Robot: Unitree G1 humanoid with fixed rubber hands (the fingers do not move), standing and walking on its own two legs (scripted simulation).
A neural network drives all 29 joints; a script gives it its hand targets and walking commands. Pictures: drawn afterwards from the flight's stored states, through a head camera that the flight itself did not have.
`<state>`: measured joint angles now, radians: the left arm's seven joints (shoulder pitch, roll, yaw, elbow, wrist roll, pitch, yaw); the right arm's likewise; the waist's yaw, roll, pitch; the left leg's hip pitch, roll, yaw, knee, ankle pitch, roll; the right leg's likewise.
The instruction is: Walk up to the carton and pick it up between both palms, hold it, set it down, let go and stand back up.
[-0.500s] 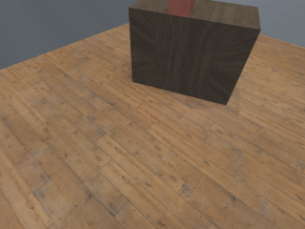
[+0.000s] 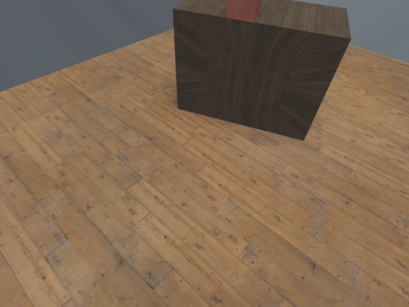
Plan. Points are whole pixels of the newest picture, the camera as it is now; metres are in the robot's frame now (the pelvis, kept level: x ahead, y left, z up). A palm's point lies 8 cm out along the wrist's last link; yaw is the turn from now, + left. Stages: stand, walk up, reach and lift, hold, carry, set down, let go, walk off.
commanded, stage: walk up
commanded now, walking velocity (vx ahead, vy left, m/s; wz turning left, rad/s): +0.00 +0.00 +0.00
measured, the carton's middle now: (245, 0) +1.67 -0.26 +0.04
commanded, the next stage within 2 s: none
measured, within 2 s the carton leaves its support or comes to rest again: neither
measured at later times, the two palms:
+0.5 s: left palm (124, 304) +0.19 +0.17 -0.14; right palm out of the picture -0.04 -0.32 -0.17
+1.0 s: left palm (153, 258) +0.29 +0.12 -0.16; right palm (325, 205) +0.44 -0.36 -0.14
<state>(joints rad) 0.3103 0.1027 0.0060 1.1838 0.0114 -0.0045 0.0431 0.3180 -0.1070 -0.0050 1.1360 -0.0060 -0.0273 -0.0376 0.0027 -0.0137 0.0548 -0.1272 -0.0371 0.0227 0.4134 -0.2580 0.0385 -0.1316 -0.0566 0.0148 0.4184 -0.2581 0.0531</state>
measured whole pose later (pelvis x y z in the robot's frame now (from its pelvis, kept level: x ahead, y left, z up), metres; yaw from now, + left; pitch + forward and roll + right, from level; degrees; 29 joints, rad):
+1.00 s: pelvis +0.36 -0.12 -0.03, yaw -5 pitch -3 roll -2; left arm 0.54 0.21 -0.01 0.97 0.05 -0.09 -0.01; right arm 0.23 -0.24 0.01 0.85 -0.06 -0.05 0.06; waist 0.05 0.03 0.06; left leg -0.54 0.10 0.06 0.65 -0.06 0.02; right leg 0.10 -0.03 -0.14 0.47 -0.51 0.04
